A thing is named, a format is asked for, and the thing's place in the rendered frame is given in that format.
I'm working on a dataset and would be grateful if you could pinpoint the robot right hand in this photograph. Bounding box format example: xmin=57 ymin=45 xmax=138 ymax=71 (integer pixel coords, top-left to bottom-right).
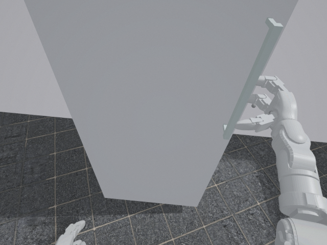
xmin=235 ymin=76 xmax=297 ymax=132

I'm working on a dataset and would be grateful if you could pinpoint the handle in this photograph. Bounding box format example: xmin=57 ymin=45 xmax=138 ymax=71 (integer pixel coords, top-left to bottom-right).
xmin=223 ymin=17 xmax=283 ymax=140

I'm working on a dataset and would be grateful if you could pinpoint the robot left hand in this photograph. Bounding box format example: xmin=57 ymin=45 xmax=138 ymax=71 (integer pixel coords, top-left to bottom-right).
xmin=55 ymin=220 xmax=86 ymax=245

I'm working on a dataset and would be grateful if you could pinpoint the robot right upper arm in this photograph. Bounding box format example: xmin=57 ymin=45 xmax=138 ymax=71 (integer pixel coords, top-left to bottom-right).
xmin=275 ymin=217 xmax=327 ymax=245

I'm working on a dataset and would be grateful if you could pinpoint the right robot forearm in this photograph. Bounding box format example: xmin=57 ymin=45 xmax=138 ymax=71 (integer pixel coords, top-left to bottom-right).
xmin=271 ymin=119 xmax=327 ymax=225

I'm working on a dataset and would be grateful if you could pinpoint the fridge door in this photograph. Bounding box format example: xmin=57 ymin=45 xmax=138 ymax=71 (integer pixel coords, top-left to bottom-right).
xmin=24 ymin=0 xmax=298 ymax=207

